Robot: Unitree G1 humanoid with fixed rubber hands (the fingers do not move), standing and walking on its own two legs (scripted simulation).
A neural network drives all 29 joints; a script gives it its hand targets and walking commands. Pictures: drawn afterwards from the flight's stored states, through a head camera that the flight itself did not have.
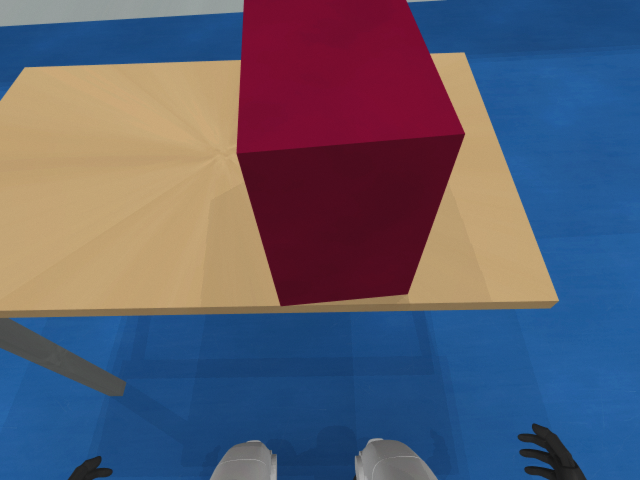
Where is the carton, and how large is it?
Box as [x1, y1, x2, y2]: [236, 0, 464, 305]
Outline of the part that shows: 244,0 236,153 280,305 407,293 463,138 464,132 406,1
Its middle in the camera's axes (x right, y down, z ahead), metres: +0.02 -0.11 +0.50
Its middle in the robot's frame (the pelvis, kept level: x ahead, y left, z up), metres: +0.47 -0.02 +0.11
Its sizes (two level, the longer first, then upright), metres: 0.278 0.180 0.291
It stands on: a table, 0.71 m high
